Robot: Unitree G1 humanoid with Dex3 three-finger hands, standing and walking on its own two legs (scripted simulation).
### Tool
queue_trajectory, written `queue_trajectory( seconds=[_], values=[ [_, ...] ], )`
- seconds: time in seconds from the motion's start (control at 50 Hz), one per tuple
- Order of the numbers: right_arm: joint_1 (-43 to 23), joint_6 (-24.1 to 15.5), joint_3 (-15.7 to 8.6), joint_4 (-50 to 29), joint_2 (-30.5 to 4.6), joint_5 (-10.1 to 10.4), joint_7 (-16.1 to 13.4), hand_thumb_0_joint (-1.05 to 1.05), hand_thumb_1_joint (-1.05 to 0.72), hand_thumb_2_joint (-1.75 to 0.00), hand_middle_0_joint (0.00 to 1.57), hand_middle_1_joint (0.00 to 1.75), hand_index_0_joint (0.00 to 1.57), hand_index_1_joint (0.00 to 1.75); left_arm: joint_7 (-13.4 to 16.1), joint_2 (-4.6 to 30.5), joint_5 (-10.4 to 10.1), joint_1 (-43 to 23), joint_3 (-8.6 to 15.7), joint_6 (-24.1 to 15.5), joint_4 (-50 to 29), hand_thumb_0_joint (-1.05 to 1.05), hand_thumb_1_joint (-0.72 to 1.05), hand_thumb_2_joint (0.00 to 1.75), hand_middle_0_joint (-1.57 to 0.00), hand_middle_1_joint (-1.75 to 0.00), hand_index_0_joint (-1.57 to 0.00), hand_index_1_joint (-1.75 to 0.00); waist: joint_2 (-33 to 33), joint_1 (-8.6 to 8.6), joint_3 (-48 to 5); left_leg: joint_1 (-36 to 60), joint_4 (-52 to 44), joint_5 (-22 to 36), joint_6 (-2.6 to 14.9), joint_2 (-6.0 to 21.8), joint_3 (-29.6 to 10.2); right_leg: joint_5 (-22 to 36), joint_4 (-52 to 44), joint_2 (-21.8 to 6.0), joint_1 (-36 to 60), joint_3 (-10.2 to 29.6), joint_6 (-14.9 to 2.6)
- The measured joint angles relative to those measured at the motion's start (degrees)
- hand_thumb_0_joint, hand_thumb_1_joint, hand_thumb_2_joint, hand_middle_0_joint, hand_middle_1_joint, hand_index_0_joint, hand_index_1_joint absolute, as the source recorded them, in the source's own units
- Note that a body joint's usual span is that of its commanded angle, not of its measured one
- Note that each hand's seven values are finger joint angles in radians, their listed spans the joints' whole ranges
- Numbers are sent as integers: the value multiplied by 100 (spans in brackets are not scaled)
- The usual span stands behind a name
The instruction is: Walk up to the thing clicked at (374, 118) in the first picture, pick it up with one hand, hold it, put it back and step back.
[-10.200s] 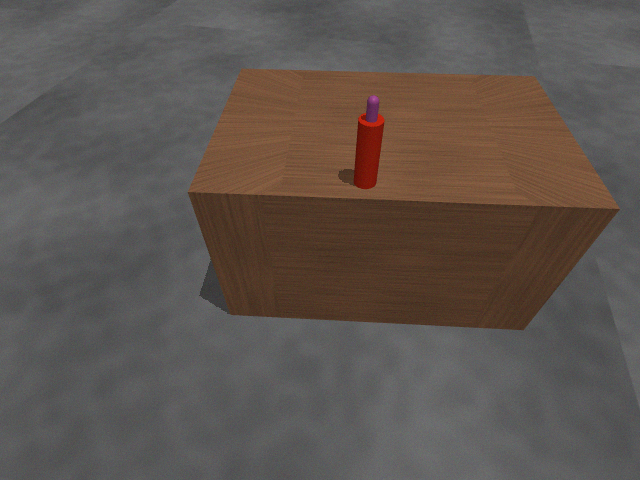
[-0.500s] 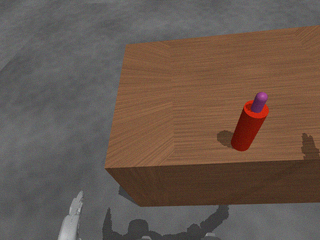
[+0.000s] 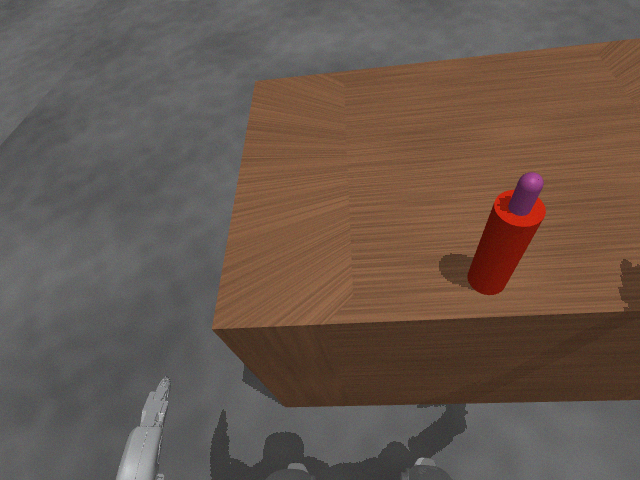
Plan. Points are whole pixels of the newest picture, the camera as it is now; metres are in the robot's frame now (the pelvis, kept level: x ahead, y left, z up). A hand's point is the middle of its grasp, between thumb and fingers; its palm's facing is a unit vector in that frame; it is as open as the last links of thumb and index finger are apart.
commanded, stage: go down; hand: right
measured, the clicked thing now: (506, 236) +0.45 -0.20 +0.00
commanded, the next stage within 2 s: approach in 0.82 s
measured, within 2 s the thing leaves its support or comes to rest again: neither
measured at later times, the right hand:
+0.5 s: hand out of the picture +0.36 -0.40 +0.08, palm faces +0.24 +0.97 +0.01, open 17.7 cm
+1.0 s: hand out of the picture +0.36 -0.39 +0.08, palm faces +0.24 +0.97 +0.00, open 17.7 cm
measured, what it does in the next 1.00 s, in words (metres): stands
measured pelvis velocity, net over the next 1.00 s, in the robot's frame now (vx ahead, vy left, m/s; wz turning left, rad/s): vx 0.01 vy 0.00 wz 0.00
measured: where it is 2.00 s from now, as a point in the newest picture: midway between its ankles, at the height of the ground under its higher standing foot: outside the picture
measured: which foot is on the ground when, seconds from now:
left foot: down 0.00-1.00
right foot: down 0.00-1.00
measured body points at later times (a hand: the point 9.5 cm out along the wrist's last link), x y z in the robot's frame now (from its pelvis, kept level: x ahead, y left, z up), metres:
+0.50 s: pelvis +0.00 -0.01 +0.00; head +0.08 -0.06 +0.44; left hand +0.15 +0.25 -0.03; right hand +0.34 -0.45 +0.08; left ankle +0.00 +0.14 -0.68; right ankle +0.03 -0.10 -0.68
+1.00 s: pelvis +0.01 +0.00 +0.00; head +0.09 -0.04 +0.44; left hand +0.16 +0.25 -0.04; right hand +0.34 -0.44 +0.08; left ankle +0.00 +0.14 -0.68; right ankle +0.03 -0.10 -0.68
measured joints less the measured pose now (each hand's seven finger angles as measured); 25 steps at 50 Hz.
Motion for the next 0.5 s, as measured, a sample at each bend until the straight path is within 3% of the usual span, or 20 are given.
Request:
queue_trajectory(
  seconds=[0.22, 0.5],
  values=[
    [-32, -31, -48, -51, -100, 47, 42, -2, 60, -8, 2, 6, 4, 7, -47, 0, -2, 102, 50, -50, -127, -1, -53, 6, -6, -6, -7, -5, 25, 30, 43, -140, 106, -30, -17, 7, -1, -34, 117, 7, -149, 3, -19],
    [69, 81, -10, -253, 70, 31, -16, -2, 60, -8, 3, 6, 4, 7, 2, 10, -16, 130, 75, 20, -156, -1, -53, 6, -6, -6, -7, -5, -15, -24, -33, 51, -70, 10, -43, -11, -20, -53, 34, -6, 10, -13, -39]
  ],
)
